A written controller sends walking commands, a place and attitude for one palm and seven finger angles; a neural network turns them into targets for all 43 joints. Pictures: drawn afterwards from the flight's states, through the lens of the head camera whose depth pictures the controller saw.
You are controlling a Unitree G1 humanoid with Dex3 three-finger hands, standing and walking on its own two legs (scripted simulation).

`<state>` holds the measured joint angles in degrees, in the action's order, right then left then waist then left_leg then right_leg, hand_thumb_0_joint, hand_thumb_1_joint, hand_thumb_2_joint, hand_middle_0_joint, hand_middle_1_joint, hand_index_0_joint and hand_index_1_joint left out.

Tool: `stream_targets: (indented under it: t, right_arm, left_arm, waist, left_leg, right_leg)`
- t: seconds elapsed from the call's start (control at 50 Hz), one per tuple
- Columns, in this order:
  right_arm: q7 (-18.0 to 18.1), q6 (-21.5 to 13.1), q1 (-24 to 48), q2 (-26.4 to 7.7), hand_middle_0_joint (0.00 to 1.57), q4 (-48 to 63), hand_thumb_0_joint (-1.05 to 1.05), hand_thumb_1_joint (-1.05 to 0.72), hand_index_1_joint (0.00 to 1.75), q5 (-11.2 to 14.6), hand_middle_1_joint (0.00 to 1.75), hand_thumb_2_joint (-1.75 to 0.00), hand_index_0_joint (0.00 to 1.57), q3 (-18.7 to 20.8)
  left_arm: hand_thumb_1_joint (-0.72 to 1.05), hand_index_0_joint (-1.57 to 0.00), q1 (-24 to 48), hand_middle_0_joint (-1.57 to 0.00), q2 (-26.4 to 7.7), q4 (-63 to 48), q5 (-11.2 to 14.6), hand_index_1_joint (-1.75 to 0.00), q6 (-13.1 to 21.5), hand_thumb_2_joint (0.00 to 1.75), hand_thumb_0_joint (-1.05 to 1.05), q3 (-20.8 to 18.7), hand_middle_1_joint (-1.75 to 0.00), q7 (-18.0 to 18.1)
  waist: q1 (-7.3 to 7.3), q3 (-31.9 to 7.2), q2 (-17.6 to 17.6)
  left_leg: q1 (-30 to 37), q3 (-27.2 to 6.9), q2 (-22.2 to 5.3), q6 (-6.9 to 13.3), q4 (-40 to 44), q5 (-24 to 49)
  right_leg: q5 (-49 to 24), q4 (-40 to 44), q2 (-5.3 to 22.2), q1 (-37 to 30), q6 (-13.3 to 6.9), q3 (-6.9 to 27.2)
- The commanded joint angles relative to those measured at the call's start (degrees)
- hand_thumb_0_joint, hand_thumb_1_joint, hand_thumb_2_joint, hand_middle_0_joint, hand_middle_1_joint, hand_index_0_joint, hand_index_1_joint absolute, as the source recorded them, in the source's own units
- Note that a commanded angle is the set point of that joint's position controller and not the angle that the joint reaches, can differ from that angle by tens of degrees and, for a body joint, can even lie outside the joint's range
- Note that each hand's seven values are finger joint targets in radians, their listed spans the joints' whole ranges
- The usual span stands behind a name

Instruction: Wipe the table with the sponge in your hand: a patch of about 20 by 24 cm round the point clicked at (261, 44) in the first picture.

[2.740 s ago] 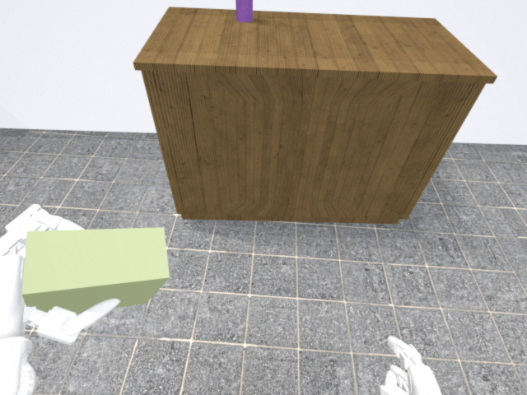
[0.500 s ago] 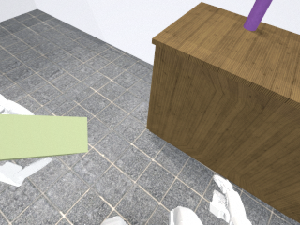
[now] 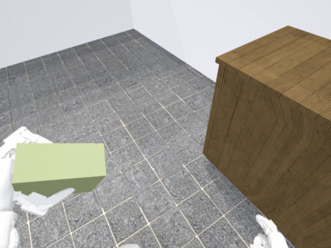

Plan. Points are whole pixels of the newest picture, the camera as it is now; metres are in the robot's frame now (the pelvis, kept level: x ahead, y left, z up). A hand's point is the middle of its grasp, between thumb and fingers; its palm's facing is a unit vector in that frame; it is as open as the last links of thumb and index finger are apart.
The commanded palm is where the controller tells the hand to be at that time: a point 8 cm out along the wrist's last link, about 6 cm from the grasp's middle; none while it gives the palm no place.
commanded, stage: walk to a spot facing it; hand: left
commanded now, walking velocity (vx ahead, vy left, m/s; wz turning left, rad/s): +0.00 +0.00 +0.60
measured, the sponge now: (73, 171) +0.23 +0.18 +0.14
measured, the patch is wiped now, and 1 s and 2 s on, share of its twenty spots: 0.00 0.00 0.00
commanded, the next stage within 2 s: turn to face it in 1.82 s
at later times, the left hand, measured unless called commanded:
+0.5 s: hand out of the picture +0.06 +0.28 +0.18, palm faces +0.64 -0.66 -0.39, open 10.4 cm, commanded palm +0.01 +0.30 +0.17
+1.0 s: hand out of the picture +0.03 +0.30 +0.17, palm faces +0.77 -0.51 -0.38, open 10.4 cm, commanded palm -0.03 +0.31 +0.17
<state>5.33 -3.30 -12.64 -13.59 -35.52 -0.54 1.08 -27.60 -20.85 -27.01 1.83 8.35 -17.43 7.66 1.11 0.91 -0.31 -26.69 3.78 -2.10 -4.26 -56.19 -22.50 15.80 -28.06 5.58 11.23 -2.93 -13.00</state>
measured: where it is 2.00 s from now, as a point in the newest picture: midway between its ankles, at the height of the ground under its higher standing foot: outside the picture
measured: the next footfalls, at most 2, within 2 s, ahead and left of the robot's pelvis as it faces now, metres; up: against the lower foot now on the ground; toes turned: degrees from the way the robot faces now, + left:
left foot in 0.16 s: +0.00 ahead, +0.14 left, +0.00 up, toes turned +12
right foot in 0.58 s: -0.01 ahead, -0.13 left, +0.00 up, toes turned +13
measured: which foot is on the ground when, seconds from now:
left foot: up 0.00-0.14, down 0.16-0.56, up 0.58-0.96, down 0.98-1.00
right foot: down 0.00-0.18, up 0.20-0.56, down 0.58-1.00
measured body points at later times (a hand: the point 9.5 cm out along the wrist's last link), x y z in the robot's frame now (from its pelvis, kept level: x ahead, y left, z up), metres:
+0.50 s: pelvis -0.07 -0.01 +0.00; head -0.08 -0.01 +0.45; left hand +0.02 +0.31 +0.20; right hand +0.13 -0.15 -0.09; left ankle -0.04 +0.13 -0.74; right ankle -0.02 -0.15 -0.70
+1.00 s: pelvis -0.04 -0.01 -0.02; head -0.03 +0.01 +0.43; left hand -0.02 +0.32 +0.19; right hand +0.23 -0.17 -0.09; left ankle -0.05 +0.11 -0.75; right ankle -0.04 -0.14 -0.74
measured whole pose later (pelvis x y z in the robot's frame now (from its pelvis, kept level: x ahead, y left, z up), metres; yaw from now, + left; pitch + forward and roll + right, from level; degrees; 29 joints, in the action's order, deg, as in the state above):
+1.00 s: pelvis -0.04 -0.01 -0.02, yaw +28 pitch +0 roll +2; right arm 4.2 -4.0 -13.6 -14.7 -32.1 -0.1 2.7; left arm -27.4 -21.0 -33.3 1.8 11.1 -20.9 10.8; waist -1.3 3.0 -2.8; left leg -17.5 10.9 -2.1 1.7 -30.4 -12.3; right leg 24.3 -38.2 8.9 11.1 1.0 -12.5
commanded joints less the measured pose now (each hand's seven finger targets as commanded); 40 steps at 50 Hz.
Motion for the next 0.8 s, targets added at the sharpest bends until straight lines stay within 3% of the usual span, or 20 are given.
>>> stream_targets:
  t: [0.0, 0.06, 0.12, 0.14, 0.16, 0.18, 0.2, 0.24, 0.3, 0.38, 0.46, 0.5, 0.52, 0.54, 0.56, 0.58, 0.6, 0.68, 0.74, 0.78]
  right_arm:
    - [0.35, -2.67, 6.28, -2.28, 0.20, 11.45, 0.00, -0.90, 0.30, -0.43, 0.30, -0.90, 0.20, 0.97]
    - [0.03, -1.96, 4.86, -2.40, 0.20, 12.47, 0.00, -0.90, 0.30, -0.36, 0.30, -0.90, 0.20, 1.15]
    - [-0.33, -1.11, 2.03, -3.12, 0.20, 12.81, 0.00, -0.90, 0.30, -0.22, 0.30, -0.90, 0.20, 1.77]
    - [-0.29, -1.30, 1.60, -4.17, 0.20, 12.81, 0.00, -0.90, 0.30, -0.10, 0.30, -0.90, 0.20, 2.11]
    - [-0.58, -2.38, 2.63, -5.62, 0.20, 12.92, 0.00, -0.90, 0.30, -0.29, 0.30, -0.90, 0.20, 2.11]
    - [-1.42, -3.32, 2.22, -5.47, 0.20, 12.06, 0.00, -0.90, 0.30, 0.01, 0.30, -0.90, 0.20, 1.91]
    - [-2.02, -3.77, 4.18, -4.83, 0.20, 10.47, 0.00, -0.90, 0.30, -0.03, 0.30, -0.90, 0.20, 1.23]
    - [-2.57, -4.44, 4.86, -5.24, 0.20, 9.45, 0.00, -0.90, 0.30, 0.94, 0.30, -0.90, 0.20, 2.29]
    - [-2.79, -4.98, 4.28, -5.19, 0.20, 8.94, 0.00, -0.90, 0.30, 1.41, 0.30, -0.90, 0.20, 2.22]
    - [-2.45, -4.99, 5.10, -4.72, 0.20, 8.51, 0.00, -0.90, 0.30, 1.14, 0.30, -0.90, 0.20, 1.09]
    - [-1.78, -5.04, 5.84, -4.13, 0.20, 7.96, 0.00, -0.90, 0.30, 0.64, 0.30, -0.90, 0.20, 0.47]
    - [-1.80, -4.56, 6.20, -3.41, 0.20, 7.85, 0.00, -0.90, 0.30, 0.64, 0.30, -0.90, 0.20, 0.30]
    - [-1.93, -4.36, 5.80, -2.36, 0.20, 7.66, 0.00, -0.90, 0.30, 0.76, 0.30, -0.90, 0.20, 0.17]
    - [-2.19, -3.89, 5.95, -0.81, 0.20, 7.96, 0.00, -0.90, 0.30, 0.92, 0.30, -0.90, 0.20, 0.15]
    - [-1.69, -4.52, 9.34, -2.71, 0.20, 8.90, 0.00, -0.90, 0.30, 0.74, 0.30, -0.90, 0.20, 0.42]
    - [-1.45, -4.84, 9.49, -4.02, 0.20, 7.57, 0.00, -0.90, 0.30, -0.35, 0.30, -0.90, 0.20, 0.45]
    - [-1.97, -4.66, 7.20, -2.88, 0.20, 7.22, 0.00, -0.90, 0.30, -0.49, 0.30, -0.90, 0.20, 0.47]
    - [-1.46, -3.05, 8.53, -3.95, 0.20, 7.48, 0.00, -0.90, 0.30, 0.38, 0.30, -0.90, 0.20, 1.14]
    - [-1.18, -3.22, 7.86, -3.51, 0.20, 7.89, 0.00, -0.90, 0.30, 0.26, 0.30, -0.90, 0.20, 1.55]
    - [-1.20, -3.55, 7.13, -3.60, 0.20, 9.15, 0.00, -0.90, 0.30, 0.19, 0.30, -0.90, 0.20, 1.94]
  left_arm:
    - [0.10, -1.20, 1.63, -1.20, -11.90, -15.05, 0.72, -1.60, 4.48, 1.30, 0.00, -12.18, -1.60, 3.70]
    - [0.10, -1.20, -0.18, -1.20, -10.26, -16.01, 0.73, -1.60, 4.08, 1.30, 0.00, -11.28, -1.60, 4.17]
    - [0.10, -1.20, 1.80, -1.20, -9.94, -17.77, 1.38, -1.60, 4.12, 1.30, 0.00, -10.54, -1.60, 4.36]
    - [0.10, -1.20, 2.14, -1.20, -9.57, -19.13, 1.77, -1.60, 4.37, 1.30, 0.00, -9.49, -1.60, 4.31]
    - [0.10, -1.20, 3.22, -1.20, -8.95, -21.10, 2.01, -1.60, 5.43, 1.30, 0.00, -8.39, -1.60, 3.94]
    - [0.10, -1.20, 3.33, -1.20, -10.00, -21.47, 0.53, -1.60, 6.56, 1.30, 0.00, -8.58, -1.60, 3.43]
    - [0.10, -1.20, 5.83, -1.20, -12.73, -20.50, -1.07, -1.60, 6.63, 1.30, 0.00, -9.90, -1.60, 2.49]
    - [0.10, -1.20, 10.90, -1.20, -12.45, -23.48, -1.90, -1.60, 7.17, 1.30, 0.00, -9.36, -1.60, 1.86]
    - [0.10, -1.20, 6.11, -1.20, -8.94, -19.86, -0.84, -1.60, 6.28, 1.30, 0.00, -7.75, -1.60, 1.83]
    - [0.10, -1.20, 5.91, -1.20, -7.11, -14.62, -0.13, -1.60, 5.85, 1.30, 0.00, -6.80, -1.60, 1.57]
    - [0.10, -1.20, 9.09, -1.20, -6.04, -9.89, -0.30, -1.60, 5.32, 1.30, 0.00, -5.27, -1.60, 1.20]
    - [0.10, -1.20, 9.91, -1.20, -6.00, -9.67, -0.63, -1.60, 4.61, 1.30, 0.00, -4.86, -1.60, 1.02]
    - [0.10, -1.20, 10.13, -1.20, -7.15, -10.41, -0.99, -1.60, 4.23, 1.30, 0.00, -5.27, -1.60, 0.93]
    - [0.10, -1.20, 9.69, -1.20, -9.79, -10.90, -1.30, -1.60, 3.37, 1.30, 0.00, -6.82, -1.60, 1.08]
    - [0.10, -1.20, 12.18, -1.20, -13.30, -13.73, -0.19, -1.60, 3.53, 1.30, 0.00, -8.02, -1.60, 1.23]
    - [0.10, -1.20, 13.77, -1.20, -14.60, -16.35, 0.49, -1.60, 4.74, 1.30, 0.00, -9.71, -1.60, 1.29]
    - [0.10, -1.20, 10.19, -1.20, -11.64, -13.84, -0.17, -1.60, 4.80, 1.30, 0.00, -8.54, -1.60, 1.27]
    - [0.10, -1.20, 8.50, -1.20, -12.23, -13.24, 0.08, -1.60, 5.76, 1.30, 0.00, -9.66, -1.60, 0.92]
    - [0.10, -1.20, 9.63, -1.20, -11.78, -10.74, -0.06, -1.60, 6.15, 1.30, 0.00, -9.57, -1.60, 1.86]
    - [0.10, -1.20, 7.84, -1.20, -11.87, -11.09, -0.03, -1.60, 6.20, 1.30, 0.00, -10.15, -1.60, 2.53]
  waist:
    - [-3.61, -8.94, -8.65]
    - [-3.38, -11.78, -9.55]
    - [-0.19, -14.56, -7.00]
    - [0.74, -14.82, -0.63]
    - [0.74, -12.03, 13.61]
    - [-0.49, -9.50, 19.15]
    - [-0.39, -5.98, 15.80]
    - [-0.75, -3.62, 10.44]
    - [-0.98, -2.05, 14.92]
    - [-0.97, -1.03, 16.75]
    - [-2.13, -1.31, 15.46]
    - [-2.98, -2.96, 13.09]
    - [-3.29, -4.19, 6.02]
    - [-3.62, -3.84, -9.99]
    - [-3.84, -0.14, -14.98]
    - [-3.02, -0.06, -5.30]
    - [-1.72, -2.82, -5.45]
    - [-1.26, 1.67, -6.98]
    - [-1.60, -0.28, -7.50]
    - [-3.22, -1.08, -7.77]
  left_leg:
    - [-1.20, 3.40, -0.16, 1.22, 12.44, -3.31]
    - [2.01, 3.81, 0.62, 1.95, 20.83, -2.94]
    - [14.22, 5.36, 2.64, 3.45, 32.12, 6.88]
    - [20.95, -0.96, -2.18, 6.27, 34.45, 12.17]
    - [27.47, -20.06, -14.78, 13.68, 36.73, 30.08]
    - [32.71, -33.15, -23.42, 19.96, 36.27, 43.29]
    - [27.81, -34.82, -23.54, 20.62, 36.93, 34.63]
    - [20.11, -27.29, -18.18, 18.55, 38.77, 17.33]
    - [11.30, -17.83, -11.51, 14.76, 42.34, -0.33]
    - [3.44, -17.32, -9.82, 14.09, 46.59, -15.17]
    - [0.78, -17.22, -9.16, 13.58, 44.65, -17.86]
    - [-2.12, -14.47, -7.11, 11.32, 36.33, -16.91]
    - [-4.84, -10.51, -3.82, 9.37, 24.34, -14.36]
    - [-14.07, -3.83, 1.91, 6.52, 5.80, -11.26]
    - [-21.18, -5.04, 3.77, 4.01, -10.46, -8.56]
    - [-19.96, -7.18, 1.22, 3.04, -16.64, -4.04]
    - [-18.64, -7.34, 0.23, 2.57, -18.29, 0.60]
    - [-15.30, -3.27, -1.89, 1.31, -14.53, 6.61]
    - [-9.78, 0.42, -2.15, 2.29, -1.14, 6.58]
    - [-6.84, 3.41, -1.93, 3.24, 7.75, 5.75]
  right_leg:
    - [-36.54, 4.84, 15.52, -11.64, -3.95, 9.61]
    - [-38.99, 0.35, 16.00, -13.89, -3.51, 9.61]
    - [-32.11, -9.86, 14.06, -7.47, 1.16, 6.76]
    - [-23.28, -19.75, 10.90, 0.49, 3.35, 4.47]
    - [5.61, -31.34, 2.25, 16.87, 6.95, 2.99]
    - [22.72, -39.65, -1.10, 29.34, 6.73, 6.66]
    - [18.16, -42.07, 2.36, 32.05, 5.76, 12.26]
    - [11.32, -40.60, 2.21, 28.49, 6.46, 12.57]
    - [6.02, -35.99, -0.04, 20.45, 7.02, 9.05]
    - [7.11, -26.57, -2.55, 11.10, 7.10, 5.74]
    - [13.10, -12.88, -5.82, 1.45, 6.57, 2.32]
    - [12.87, -0.15, -5.96, -7.15, 5.49, 2.52]
    - [12.62, 7.62, -1.00, -10.25, 3.41, 8.28]
    - [21.26, 15.93, 12.25, -12.57, -1.70, 26.64]
    - [20.97, 20.42, 22.60, -9.16, -5.90, 43.91]
    - [11.36, 19.23, 22.47, -6.07, -5.99, 38.02]
    - [11.15, 17.46, 19.37, -6.21, -5.54, 34.31]
    - [1.48, 16.49, 13.98, -2.97, -2.68, 16.57]
    - [-5.17, 14.52, 13.19, -6.49, -2.74, 11.48]
    - [-7.27, 13.44, 13.69, -7.90, -3.94, 11.81]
